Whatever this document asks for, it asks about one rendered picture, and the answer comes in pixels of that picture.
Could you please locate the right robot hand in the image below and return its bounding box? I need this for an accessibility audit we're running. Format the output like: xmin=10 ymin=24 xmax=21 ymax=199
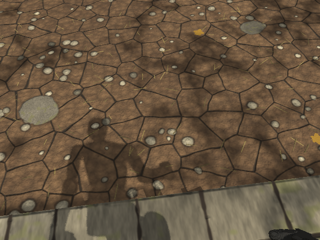
xmin=268 ymin=228 xmax=319 ymax=240

